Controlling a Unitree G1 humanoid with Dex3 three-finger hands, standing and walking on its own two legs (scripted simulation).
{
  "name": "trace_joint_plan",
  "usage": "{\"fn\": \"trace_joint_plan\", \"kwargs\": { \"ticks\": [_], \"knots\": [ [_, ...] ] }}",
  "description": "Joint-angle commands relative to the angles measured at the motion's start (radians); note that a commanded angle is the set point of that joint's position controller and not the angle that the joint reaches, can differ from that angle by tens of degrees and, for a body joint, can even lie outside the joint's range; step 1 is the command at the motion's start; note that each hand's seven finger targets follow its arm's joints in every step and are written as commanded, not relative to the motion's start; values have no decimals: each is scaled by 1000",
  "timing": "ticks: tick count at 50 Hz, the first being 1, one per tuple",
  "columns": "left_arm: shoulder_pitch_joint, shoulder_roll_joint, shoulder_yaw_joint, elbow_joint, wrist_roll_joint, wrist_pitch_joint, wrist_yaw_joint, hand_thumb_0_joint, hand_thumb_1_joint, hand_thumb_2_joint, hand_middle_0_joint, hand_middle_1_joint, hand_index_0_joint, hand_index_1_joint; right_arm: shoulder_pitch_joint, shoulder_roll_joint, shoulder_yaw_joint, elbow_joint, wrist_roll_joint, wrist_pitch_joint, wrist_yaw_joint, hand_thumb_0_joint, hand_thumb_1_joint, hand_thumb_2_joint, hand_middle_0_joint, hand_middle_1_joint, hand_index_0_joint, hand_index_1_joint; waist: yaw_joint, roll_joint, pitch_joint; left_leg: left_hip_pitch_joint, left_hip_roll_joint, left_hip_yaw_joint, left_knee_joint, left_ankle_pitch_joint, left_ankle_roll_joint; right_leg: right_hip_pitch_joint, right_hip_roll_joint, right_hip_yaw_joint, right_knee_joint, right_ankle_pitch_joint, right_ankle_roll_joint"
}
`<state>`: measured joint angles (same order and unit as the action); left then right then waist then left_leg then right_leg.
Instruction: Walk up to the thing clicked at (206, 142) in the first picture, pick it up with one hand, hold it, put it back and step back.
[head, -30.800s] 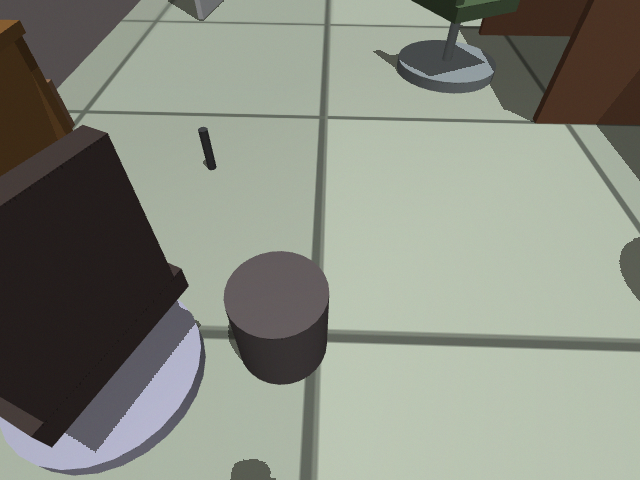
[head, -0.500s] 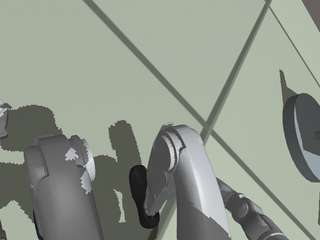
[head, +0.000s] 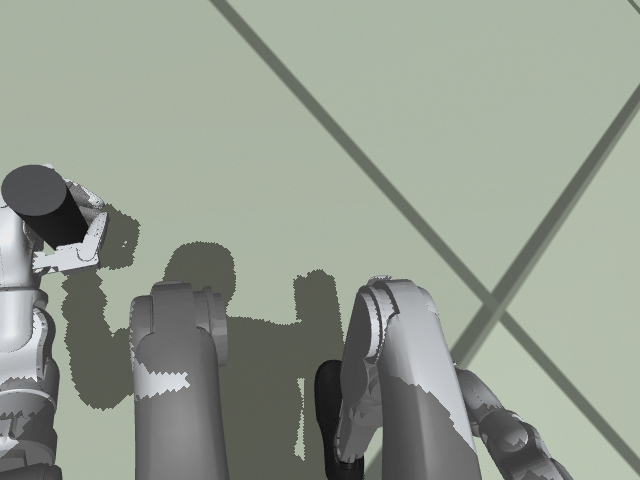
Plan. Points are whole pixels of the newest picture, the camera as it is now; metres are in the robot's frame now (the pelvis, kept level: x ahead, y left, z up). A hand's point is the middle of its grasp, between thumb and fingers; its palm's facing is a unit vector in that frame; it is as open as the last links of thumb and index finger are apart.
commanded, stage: settle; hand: left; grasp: from the side
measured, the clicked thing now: (63, 227) +0.37 +0.28 -0.07
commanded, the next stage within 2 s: lift in 1.12 s
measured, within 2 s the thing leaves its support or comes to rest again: neither
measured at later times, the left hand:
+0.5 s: hand (83, 201) +0.38 +0.25 +0.00, palm faces +0.17 -0.98 -0.07, open 5.5 cm
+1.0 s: hand (67, 181) +0.38 +0.26 +0.04, palm faces +0.18 -0.98 -0.04, open 5.5 cm
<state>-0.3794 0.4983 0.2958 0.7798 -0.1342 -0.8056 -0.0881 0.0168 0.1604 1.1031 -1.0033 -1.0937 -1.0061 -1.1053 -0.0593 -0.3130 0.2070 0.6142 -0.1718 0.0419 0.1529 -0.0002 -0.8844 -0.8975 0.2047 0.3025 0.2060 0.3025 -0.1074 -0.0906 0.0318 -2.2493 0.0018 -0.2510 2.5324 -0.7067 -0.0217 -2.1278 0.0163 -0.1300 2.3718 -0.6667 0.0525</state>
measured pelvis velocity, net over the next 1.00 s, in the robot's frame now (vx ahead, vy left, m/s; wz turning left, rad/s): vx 0.01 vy -0.01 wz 0.11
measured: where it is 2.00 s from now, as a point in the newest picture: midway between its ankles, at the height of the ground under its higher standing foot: (264, 461)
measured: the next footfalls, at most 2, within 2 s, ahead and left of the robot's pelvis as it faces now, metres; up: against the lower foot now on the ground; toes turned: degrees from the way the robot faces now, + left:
none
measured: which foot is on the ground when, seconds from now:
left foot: down 0.00-1.00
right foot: down 0.00-1.00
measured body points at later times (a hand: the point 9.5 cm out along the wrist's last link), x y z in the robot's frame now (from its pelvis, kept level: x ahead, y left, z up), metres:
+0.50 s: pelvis +0.01 -0.02 +0.04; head +0.20 +0.06 +0.44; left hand +0.37 +0.30 +0.01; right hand +0.22 -0.26 -0.08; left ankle +0.08 +0.13 -0.28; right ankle +0.12 -0.13 -0.28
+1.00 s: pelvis +0.01 -0.01 +0.07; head +0.19 +0.05 +0.47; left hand +0.37 +0.31 +0.04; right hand +0.22 -0.25 -0.05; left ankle +0.08 +0.13 -0.28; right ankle +0.12 -0.13 -0.28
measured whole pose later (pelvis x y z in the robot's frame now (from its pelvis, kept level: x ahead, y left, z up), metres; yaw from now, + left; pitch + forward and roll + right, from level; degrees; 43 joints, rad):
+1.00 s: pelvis +0.01 -0.01 +0.07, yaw +6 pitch +32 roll -5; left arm -0.44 0.35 0.34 0.72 -0.17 -0.59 -0.26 0.02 0.13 1.15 -1.01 -1.10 -1.01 -1.13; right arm 0.05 -0.28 0.01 0.63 -0.04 0.01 0.05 0.00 -0.88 -0.90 0.20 0.30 0.20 0.30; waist -0.07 -0.01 -0.14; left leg -2.12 0.02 -0.11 2.27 -0.70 -0.03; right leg -2.07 -0.02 -0.03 2.22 -0.69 0.03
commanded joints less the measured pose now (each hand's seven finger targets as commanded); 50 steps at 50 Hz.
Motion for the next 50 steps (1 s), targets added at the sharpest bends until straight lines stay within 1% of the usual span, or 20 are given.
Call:
{"fn": "trace_joint_plan", "kwargs": {
  "ticks": [1,4,7,11,13,16,18,19,21,24,26,28,29,33,36,37,41,42,46,50],
  "knots": [
    [-198,95,8,-229,-24,-10,-15,0,530,1265,-1360,-1380,-1342,-1402,68,-264,-139,-55,33,-8,-28,0,-882,-894,200,300,200,300,-25,326,-601,402,13,107,-371,51,23,225,38,-69,-209,146,-88],
    [-180,81,-5,-233,-28,16,-44,0,520,1263,-1378,-1399,-1363,-1418,80,-243,-152,-60,50,-7,-35,0,-885,-894,200,300,199,300,-22,289,-641,387,8,125,-372,60,33,262,36,-55,-231,146,-84],
    [-151,106,37,-260,-39,44,-67,0,514,1251,-1356,-1385,-1343,-1401,93,-237,-176,-65,70,-5,-44,0,-886,-894,200,300,200,300,12,263,-690,392,6,144,-387,84,36,294,33,-39,-242,147,-85],
    [-205,86,66,-310,-74,74,-84,0,504,1277,-1354,-1402,-1344,-1417,100,-225,-188,-71,94,-6,-58,0,-878,-893,200,300,200,300,16,270,-714,419,5,152,-409,99,34,292,25,-29,-252,154,-88],
    [-208,97,86,-313,-72,88,-80,0,519,1288,-1358,-1408,-1347,-1424,106,-216,-193,-79,98,-6,-65,0,-880,-894,200,300,200,300,23,261,-730,421,6,157,-412,112,35,310,21,-23,-260,159,-86],
    [-161,61,56,-280,-59,103,-99,0,506,1300,-1349,-1408,-1336,-1427,108,-203,-208,-79,104,-7,-71,0,-880,-895,200,300,200,300,17,217,-705,384,4,179,-414,95,43,332,18,-3,-296,142,-81],
    [-195,78,62,-303,-56,105,-113,0,499,1293,-1365,-1408,-1350,-1429,120,-195,-214,-77,103,-12,-77,0,-887,-896,200,300,200,300,20,194,-737,371,6,190,-407,104,49,379,16,15,-315,153,-76],
    [-211,98,84,-335,-63,107,-122,0,474,1287,-1362,-1404,-1347,-1424,120,-199,-223,-79,109,-14,-81,0,-888,-896,200,300,200,300,32,201,-758,394,5,195,-413,105,50,373,14,22,-324,150,-76],
    [-188,66,78,-314,-71,124,-133,0,488,1273,-1359,-1391,-1344,-1411,133,-196,-232,-84,112,-18,-85,0,-889,-896,200,300,200,300,36,199,-766,422,8,198,-426,117,47,383,13,29,-333,153,-78],
    [-196,81,109,-333,-79,134,-130,0,468,1292,-1376,-1411,-1362,-1431,132,-193,-235,-85,121,-23,-91,0,-884,-895,200,300,200,300,52,205,-780,439,8,195,-452,116,47,380,12,22,-337,141,-83],
    [-202,43,84,-314,-79,139,-139,0,505,1303,-1374,-1414,-1361,-1432,141,-186,-237,-83,125,-26,-94,0,-882,-895,200,300,200,300,32,194,-755,429,7,193,-461,115,46,375,10,21,-341,141,-84],
    [-198,58,98,-290,-70,146,-142,0,523,1308,-1403,-1428,-1389,-1446,141,-187,-247,-73,125,-30,-100,0,-883,-894,200,300,200,300,45,179,-739,440,9,199,-468,114,48,364,11,30,-357,136,-85],
    [-232,53,84,-313,-68,143,-146,0,503,1311,-1397,-1425,-1383,-1444,147,-183,-245,-76,126,-32,-101,0,-884,-895,200,300,200,300,31,200,-736,438,8,198,-472,114,47,365,8,28,-356,137,-87],
    [-210,50,93,-290,-61,151,-160,0,549,1308,-1401,-1416,-1387,-1434,148,-182,-257,-81,128,-40,-104,0,-882,-894,200,300,199,300,44,191,-751,465,8,202,-499,111,47,371,6,32,-373,126,-88],
    [-244,23,85,-295,-74,152,-164,0,517,1329,-1406,-1433,-1392,-1453,156,-180,-259,-80,129,-46,-106,0,-880,-895,200,300,199,300,43,211,-765,507,8,203,-510,114,43,359,4,36,-379,127,-92],
    [-262,36,100,-310,-77,150,-162,0,531,1334,-1413,-1434,-1398,-1455,158,-182,-261,-78,131,-50,-107,0,-878,-894,200,300,199,300,47,209,-763,505,7,204,-515,108,44,355,3,36,-383,118,-92],
    [-260,46,98,-292,-57,149,-161,0,519,1349,-1418,-1448,-1404,-1469,168,-171,-266,-68,126,-56,-110,0,-880,-895,200,300,199,300,45,201,-782,517,7,212,-518,118,46,383,1,46,-396,128,-90],
    [-260,26,79,-283,-57,151,-164,0,530,1339,-1420,-1441,-1407,-1460,165,-171,-266,-74,129,-58,-110,0,-879,-894,200,300,199,300,42,203,-774,516,4,213,-526,115,47,376,-1,47,-401,125,-91],
    [-302,36,95,-288,-54,146,-160,0,566,1351,-1416,-1438,-1402,-1458,173,-167,-267,-65,128,-63,-112,0,-876,-894,200,300,199,300,40,205,-756,522,5,210,-549,98,45,370,-2,45,-409,104,-93],
    [-254,21,95,-221,-52,149,-167,0,562,1357,-1414,-1438,-1400,-1458,181,-169,-267,-68,131,-63,-113,0,-878,-894,200,300,199,300,44,191,-775,559,4,205,-561,130,44,378,-3,42,-408,126,-95]
  ]
}}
